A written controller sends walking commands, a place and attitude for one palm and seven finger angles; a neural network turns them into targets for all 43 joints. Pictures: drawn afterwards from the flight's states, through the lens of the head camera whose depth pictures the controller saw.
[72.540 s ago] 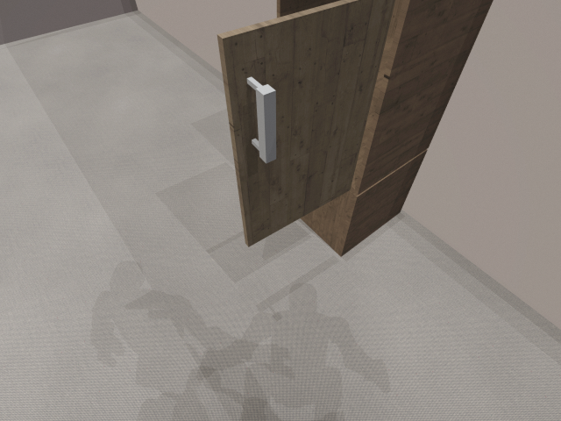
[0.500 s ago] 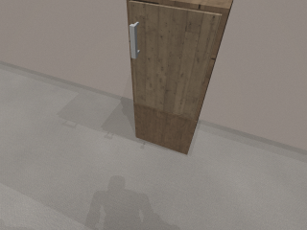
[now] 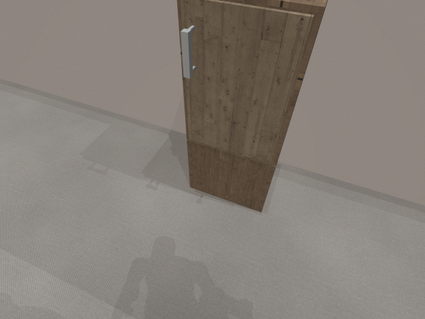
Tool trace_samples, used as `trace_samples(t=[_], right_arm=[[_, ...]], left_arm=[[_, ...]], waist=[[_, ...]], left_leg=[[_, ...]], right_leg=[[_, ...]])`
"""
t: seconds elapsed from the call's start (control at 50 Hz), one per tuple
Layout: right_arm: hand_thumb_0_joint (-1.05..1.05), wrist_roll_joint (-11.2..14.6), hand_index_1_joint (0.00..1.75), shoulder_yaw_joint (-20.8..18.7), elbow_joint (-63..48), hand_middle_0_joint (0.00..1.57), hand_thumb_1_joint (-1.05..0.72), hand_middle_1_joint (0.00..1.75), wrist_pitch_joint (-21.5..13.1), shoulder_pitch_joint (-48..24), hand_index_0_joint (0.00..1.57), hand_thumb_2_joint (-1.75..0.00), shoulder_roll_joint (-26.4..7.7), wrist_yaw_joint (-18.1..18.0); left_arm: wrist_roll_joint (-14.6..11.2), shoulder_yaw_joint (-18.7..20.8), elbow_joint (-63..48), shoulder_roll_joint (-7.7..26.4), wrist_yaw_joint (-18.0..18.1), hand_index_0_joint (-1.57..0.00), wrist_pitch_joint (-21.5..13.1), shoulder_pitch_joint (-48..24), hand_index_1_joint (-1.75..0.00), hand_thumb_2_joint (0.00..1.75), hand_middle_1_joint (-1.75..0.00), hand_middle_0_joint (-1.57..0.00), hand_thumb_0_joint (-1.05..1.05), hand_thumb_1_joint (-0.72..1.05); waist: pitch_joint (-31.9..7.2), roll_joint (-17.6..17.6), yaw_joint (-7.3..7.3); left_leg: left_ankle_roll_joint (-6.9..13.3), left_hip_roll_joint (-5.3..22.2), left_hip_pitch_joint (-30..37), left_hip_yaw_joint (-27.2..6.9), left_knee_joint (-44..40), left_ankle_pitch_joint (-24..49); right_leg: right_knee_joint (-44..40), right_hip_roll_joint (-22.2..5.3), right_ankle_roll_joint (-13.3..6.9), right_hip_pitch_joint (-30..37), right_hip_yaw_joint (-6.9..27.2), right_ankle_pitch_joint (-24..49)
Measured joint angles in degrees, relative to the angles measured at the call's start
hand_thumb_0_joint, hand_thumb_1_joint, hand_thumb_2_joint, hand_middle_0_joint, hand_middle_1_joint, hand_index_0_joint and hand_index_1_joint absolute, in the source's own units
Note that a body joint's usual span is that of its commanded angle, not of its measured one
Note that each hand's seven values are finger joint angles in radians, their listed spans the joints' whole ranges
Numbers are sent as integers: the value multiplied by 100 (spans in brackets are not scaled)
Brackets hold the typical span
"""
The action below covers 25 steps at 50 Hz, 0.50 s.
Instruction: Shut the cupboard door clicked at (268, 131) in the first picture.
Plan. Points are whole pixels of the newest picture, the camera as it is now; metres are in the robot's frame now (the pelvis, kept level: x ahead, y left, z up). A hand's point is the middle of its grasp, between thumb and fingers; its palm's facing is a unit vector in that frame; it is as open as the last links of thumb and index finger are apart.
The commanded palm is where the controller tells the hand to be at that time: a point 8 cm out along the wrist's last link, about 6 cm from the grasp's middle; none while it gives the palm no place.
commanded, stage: look to check the result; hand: left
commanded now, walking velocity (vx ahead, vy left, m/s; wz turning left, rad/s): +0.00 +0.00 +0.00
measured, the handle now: (190, 52) +0.89 +0.12 +0.08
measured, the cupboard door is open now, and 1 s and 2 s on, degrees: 0 0 0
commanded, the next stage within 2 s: stand and wait in 0.28 s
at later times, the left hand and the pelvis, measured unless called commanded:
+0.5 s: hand out of the picture +0.05 +0.22 -0.17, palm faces +0.00 -0.96 -0.27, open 7.4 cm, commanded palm none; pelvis +0.02 +0.00 +0.00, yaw +0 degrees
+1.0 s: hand out of the picture +0.05 +0.21 -0.17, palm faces +0.01 -0.96 -0.29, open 7.4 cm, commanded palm none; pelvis +0.03 -0.01 +0.00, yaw +0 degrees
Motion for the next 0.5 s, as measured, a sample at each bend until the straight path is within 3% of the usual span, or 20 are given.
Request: trace_samples(t=[0.5], right_arm=[[0, 5, 30, 35, 49, 20, -90, 30, -13, -164, 21, -90, -135, 10]], left_arm=[[-3, -31, -5, 33, -22, -21, -16, -179, -30, 90, -30, -20, 1, 90]], waist=[[8, -69, -5]], left_leg=[[-15, -40, 144, -16, -136, -54]], right_leg=[[-172, -28, 9, 167, -12, -43]])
